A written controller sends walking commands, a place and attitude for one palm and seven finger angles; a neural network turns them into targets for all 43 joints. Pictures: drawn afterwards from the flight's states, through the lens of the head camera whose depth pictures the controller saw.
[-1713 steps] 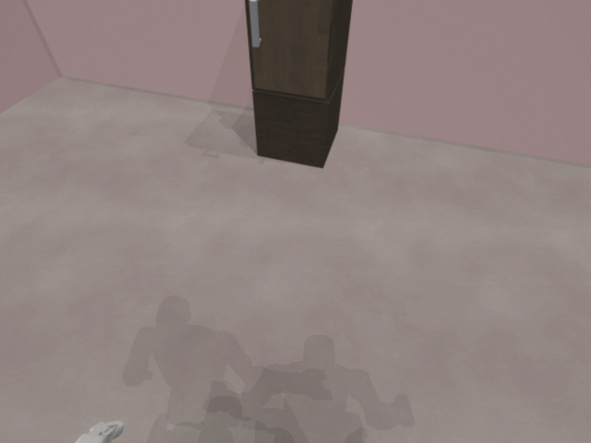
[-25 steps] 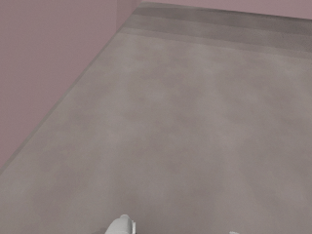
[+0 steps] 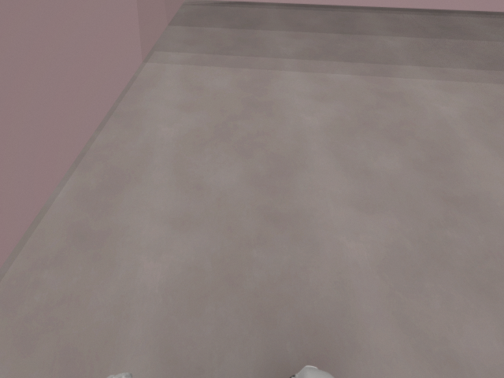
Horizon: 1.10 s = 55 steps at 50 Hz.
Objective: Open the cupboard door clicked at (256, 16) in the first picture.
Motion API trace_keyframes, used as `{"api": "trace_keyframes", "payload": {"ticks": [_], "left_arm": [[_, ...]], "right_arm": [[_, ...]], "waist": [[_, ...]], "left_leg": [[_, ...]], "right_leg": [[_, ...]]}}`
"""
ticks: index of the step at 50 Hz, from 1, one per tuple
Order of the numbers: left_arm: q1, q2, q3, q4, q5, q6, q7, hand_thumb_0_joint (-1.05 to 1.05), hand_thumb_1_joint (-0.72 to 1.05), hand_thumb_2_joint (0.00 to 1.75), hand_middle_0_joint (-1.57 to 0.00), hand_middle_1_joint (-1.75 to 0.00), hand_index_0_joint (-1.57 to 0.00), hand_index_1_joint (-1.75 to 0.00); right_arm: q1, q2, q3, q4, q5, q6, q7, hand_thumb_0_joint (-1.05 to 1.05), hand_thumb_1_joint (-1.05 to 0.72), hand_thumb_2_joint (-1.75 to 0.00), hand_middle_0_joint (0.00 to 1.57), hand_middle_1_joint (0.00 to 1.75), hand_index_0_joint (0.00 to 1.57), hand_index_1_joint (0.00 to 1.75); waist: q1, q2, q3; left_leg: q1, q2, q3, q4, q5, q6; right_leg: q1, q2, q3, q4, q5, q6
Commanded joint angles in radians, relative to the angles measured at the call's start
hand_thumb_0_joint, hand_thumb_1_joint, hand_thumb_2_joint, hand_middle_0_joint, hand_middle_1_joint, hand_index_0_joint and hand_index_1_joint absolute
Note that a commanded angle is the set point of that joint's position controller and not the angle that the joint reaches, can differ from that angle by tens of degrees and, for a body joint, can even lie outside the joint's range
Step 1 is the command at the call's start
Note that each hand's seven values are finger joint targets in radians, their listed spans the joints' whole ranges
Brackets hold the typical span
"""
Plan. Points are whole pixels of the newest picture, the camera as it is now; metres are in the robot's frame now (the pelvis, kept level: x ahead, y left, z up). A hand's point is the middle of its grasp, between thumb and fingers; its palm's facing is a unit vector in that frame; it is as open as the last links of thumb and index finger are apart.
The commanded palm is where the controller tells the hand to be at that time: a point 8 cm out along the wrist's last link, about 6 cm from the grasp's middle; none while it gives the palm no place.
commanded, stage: turn to face it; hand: left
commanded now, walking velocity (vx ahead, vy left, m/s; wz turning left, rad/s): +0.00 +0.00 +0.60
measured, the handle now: out of the picture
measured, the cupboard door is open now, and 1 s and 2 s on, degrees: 51 51 51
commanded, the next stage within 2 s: none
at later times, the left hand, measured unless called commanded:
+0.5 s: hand out of the picture +0.11 +0.22 -0.18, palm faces +0.32 -0.92 -0.21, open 7.3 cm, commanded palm none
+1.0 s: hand out of the picture +0.07 +0.12 -0.14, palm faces +0.56 -0.78 -0.27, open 7.4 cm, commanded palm none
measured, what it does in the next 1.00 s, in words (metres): walks ahead, turning left: left foot, then right foot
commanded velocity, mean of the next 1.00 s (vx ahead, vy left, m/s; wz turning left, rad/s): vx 0.00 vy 0.00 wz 0.60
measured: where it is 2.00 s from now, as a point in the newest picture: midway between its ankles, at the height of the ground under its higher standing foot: outside the picture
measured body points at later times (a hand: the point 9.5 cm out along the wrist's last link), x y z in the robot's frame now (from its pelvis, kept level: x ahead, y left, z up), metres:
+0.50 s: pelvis +0.09 +0.00 -0.01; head +0.12 +0.04 +0.44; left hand +0.09 +0.27 -0.16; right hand +0.26 -0.22 -0.13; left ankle +0.09 +0.11 -0.73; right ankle +0.08 -0.14 -0.66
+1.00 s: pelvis +0.13 -0.08 +0.01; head +0.18 -0.07 +0.46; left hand +0.04 +0.16 -0.12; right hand +0.35 -0.24 -0.14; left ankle +0.04 +0.05 -0.66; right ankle +0.16 -0.16 -0.73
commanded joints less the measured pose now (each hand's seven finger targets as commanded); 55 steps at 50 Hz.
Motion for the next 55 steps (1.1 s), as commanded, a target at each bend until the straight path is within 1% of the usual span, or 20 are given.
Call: {"api": "trace_keyframes", "payload": {"ticks": [1,2,4,8,16,17,18,19,20,21,26,32,35,36,38,39,41,44,52,55], "left_arm": [[0.338,0.224,0.044,0.048,-0.004,-0.034,0.022,0.00,0.90,0.90,-0.20,-0.30,-0.20,-0.30],[0.292,0.207,0.033,0.026,-0.012,-0.027,0.033,0.00,0.90,0.90,-0.20,-0.30,-0.20,-0.30],[0.191,0.137,0.028,0.002,-0.010,-0.020,0.050,0.00,0.90,0.90,-0.20,-0.30,-0.20,-0.30],[0.075,0.089,0.017,-0.044,-0.005,-0.013,0.055,0.00,0.90,0.90,-0.20,-0.30,-0.20,-0.30],[0.029,0.121,0.044,-0.088,-0.001,0.009,0.043,0.00,0.90,0.90,-0.20,-0.30,-0.20,-0.30],[0.026,0.110,0.043,-0.092,-0.005,0.015,0.042,0.00,0.90,0.90,-0.20,-0.30,-0.20,-0.30],[0.032,0.069,0.038,-0.120,-0.014,0.025,0.036,0.00,0.90,0.90,-0.20,-0.30,-0.20,-0.30],[-0.033,0.035,0.021,-0.171,-0.014,0.035,0.037,0.00,0.90,0.90,-0.20,-0.30,-0.20,-0.30],[-0.070,0.068,0.022,-0.190,-0.006,0.041,0.038,0.00,0.90,0.90,-0.20,-0.30,-0.20,-0.30],[-0.067,0.061,0.027,-0.192,-0.002,0.040,0.033,0.00,0.90,0.90,-0.20,-0.30,-0.20,-0.30],[0.016,0.073,0.031,-0.132,-0.006,0.048,0.025,0.00,0.90,0.90,-0.20,-0.30,-0.20,-0.30],[-0.001,0.067,0.022,-0.169,-0.013,0.047,0.028,0.00,0.90,0.90,-0.20,-0.30,-0.20,-0.30],[0.086,0.079,0.026,-0.149,-0.019,0.037,0.030,0.00,0.90,0.90,-0.20,-0.30,-0.20,-0.30],[0.138,0.107,0.034,-0.138,-0.016,0.030,0.034,0.00,0.90,0.90,-0.20,-0.30,-0.20,-0.30],[0.169,0.271,0.059,-0.150,0.006,0.022,0.049,0.00,0.90,0.90,-0.20,-0.30,-0.20,-0.30],[0.131,0.239,0.043,-0.156,-0.001,0.020,0.052,0.00,0.90,0.90,-0.20,-0.30,-0.20,-0.30],[0.016,0.156,0.024,-0.181,-0.006,0.017,0.053,0.00,0.90,0.90,-0.20,-0.30,-0.20,-0.30],[0.040,0.126,0.018,-0.182,-0.007,0.011,0.053,0.00,0.90,0.90,-0.20,-0.30,-0.20,-0.30],[0.158,0.173,0.043,-0.137,0.005,0.014,0.051,0.00,0.90,0.90,-0.20,-0.30,-0.20,-0.30],[0.135,0.191,0.051,-0.139,0.003,0.017,0.046,0.00,0.90,0.90,-0.20,-0.30,-0.20,-0.30]], "right_arm": [[0.040,-0.069,-0.024,-0.083,0.020,-0.002,0.005,0.00,-0.90,-0.90,0.20,0.30,0.20,0.30],[0.006,-0.089,-0.029,-0.096,0.023,0.016,0.000,0.00,-0.90,-0.90,0.20,0.30,0.20,0.30],[-0.075,-0.074,-0.026,-0.099,0.021,0.023,-0.002,0.00,-0.90,-0.90,0.20,0.30,0.20,0.30],[-0.079,-0.031,-0.025,-0.097,0.012,0.056,0.017,0.00,-0.90,-0.90,0.20,0.30,0.20,0.30],[-0.147,-0.074,-0.042,-0.179,0.000,0.064,0.035,0.00,-0.90,-0.90,0.20,0.30,0.20,0.30],[-0.095,-0.109,-0.053,-0.175,-0.001,0.059,0.038,0.00,-0.90,-0.90,0.20,0.30,0.20,0.30],[-0.034,-0.216,-0.076,-0.178,-0.009,0.049,0.032,0.00,-0.90,-0.90,0.20,0.30,0.20,0.30],[0.007,-0.311,-0.096,-0.181,-0.013,0.049,0.017,0.00,-0.90,-0.90,0.20,0.30,0.20,0.30],[0.005,-0.323,-0.095,-0.177,-0.012,0.052,0.007,0.00,-0.90,-0.90,0.20,0.30,0.20,0.30],[-0.061,-0.305,-0.092,-0.207,-0.010,0.047,0.003,0.00,-0.90,-0.90,0.20,0.30,0.20,0.30],[-0.209,-0.256,-0.074,-0.260,-0.003,0.033,-0.005,0.00,-0.90,-0.90,0.20,0.30,0.20,0.30],[-0.226,-0.282,-0.093,-0.270,-0.008,0.052,0.008,0.00,-0.90,-0.90,0.20,0.30,0.20,0.30],[-0.278,-0.285,-0.101,-0.287,-0.002,0.065,0.011,0.00,-0.90,-0.90,0.20,0.30,0.20,0.30],[-0.300,-0.265,-0.099,-0.297,0.005,0.068,0.013,0.00,-0.90,-0.90,0.20,0.30,0.20,0.30],[-0.345,-0.161,-0.084,-0.343,0.011,0.068,0.024,0.00,-0.90,-0.90,0.20,0.30,0.20,0.30],[-0.337,-0.204,-0.089,-0.331,0.003,0.073,0.028,0.00,-0.90,-0.90,0.20,0.30,0.20,0.30],[-0.290,-0.185,-0.093,-0.274,-0.001,0.096,0.035,0.00,-0.90,-0.90,0.20,0.30,0.20,0.30],[-0.294,-0.154,-0.074,-0.262,0.005,0.096,0.045,0.00,-0.90,-0.90,0.20,0.30,0.20,0.30],[-0.396,-0.119,-0.054,-0.285,0.011,0.086,0.049,0.00,-0.90,-0.90,0.20,0.30,0.20,0.30],[-0.359,-0.138,-0.056,-0.285,0.012,0.078,0.045,0.00,-0.90,-0.90,0.20,0.30,0.20,0.30]], "waist": [[0.136,-0.314,-0.252],[0.129,-0.240,-0.215],[0.106,-0.246,-0.173],[0.036,-0.137,-0.135],[0.013,-0.102,-0.070],[-0.021,-0.010,-0.103],[-0.050,0.279,-0.134],[-0.085,0.418,-0.132],[-0.077,0.258,-0.153],[-0.042,0.195,-0.129],[0.028,0.165,-0.148],[0.014,0.172,-0.140],[0.052,0.177,-0.140],[0.081,0.116,-0.148],[0.120,-0.360,-0.103],[0.092,-0.251,-0.084],[0.020,-0.227,-0.048],[0.023,-0.205,-0.080],[0.094,-0.194,-0.102],[0.070,-0.190,-0.112]], "left_leg": [[-0.422,-0.057,-0.022,0.499,-0.309,0.032],[-0.418,-0.011,-0.112,0.627,-0.334,0.031],[-0.512,0.029,-0.157,0.754,-0.204,0.015],[-0.400,0.038,-0.114,0.613,-0.086,0.001],[-0.213,-0.011,-0.014,0.170,0.078,0.010],[-0.098,0.001,-0.057,0.049,0.175,0.019],[-0.009,0.189,-0.353,-0.076,0.399,0.114],[0.007,0.395,-0.637,-0.154,0.681,0.255],[-0.013,0.418,-0.606,-0.145,0.587,0.303],[-0.057,0.362,-0.570,-0.163,0.456,0.282],[-0.070,0.185,-0.352,-0.113,0.522,0.191],[-0.099,0.166,-0.397,-0.105,0.402,0.201],[-0.223,0.127,-0.425,-0.045,0.358,0.170],[-0.315,0.077,-0.401,0.008,0.254,0.130],[-0.578,-0.134,-0.171,0.493,-0.264,0.004],[-0.547,-0.074,-0.239,0.673,-0.241,0.019],[-0.528,-0.038,-0.224,0.800,-0.097,-0.003],[-0.518,-0.033,-0.163,0.699,-0.042,-0.026],[-0.385,-0.047,-0.064,0.317,-0.090,-0.014],[-0.276,-0.052,-0.050,0.183,-0.042,0.007]], "right_leg": [[0.623,-0.392,0.364,-0.232,0.404,-0.160],[0.528,-0.423,0.354,-0.274,0.365,-0.208],[0.499,-0.355,0.229,-0.228,0.532,-0.194],[0.307,-0.280,-0.008,-0.259,0.388,-0.124],[0.188,-0.270,-0.121,-0.134,0.091,-0.073],[0.137,-0.243,-0.142,-0.014,0.014,-0.040],[-0.019,-0.120,-0.177,0.217,-0.286,0.034],[-0.187,-0.001,-0.081,0.457,-0.631,0.080],[-0.181,-0.012,0.049,0.575,-0.555,0.055],[-0.204,-0.021,0.060,0.606,-0.464,0.057],[-0.142,0.010,0.080,0.545,-0.282,0.083],[0.004,0.063,0.045,0.212,-0.335,0.077],[0.209,0.100,0.018,-0.031,-0.222,0.064],[0.332,0.072,0.034,-0.173,-0.134,0.056],[0.381,-0.397,0.495,-0.392,-0.056,-0.118],[0.282,-0.399,0.412,-0.351,0.014,-0.159],[0.222,-0.265,0.253,-0.319,0.041,-0.124],[0.343,-0.197,0.057,-0.236,0.338,-0.091],[0.453,-0.260,-0.005,-0.167,0.472,-0.114],[0.398,-0.287,-0.025,-0.118,0.415,-0.103]]}}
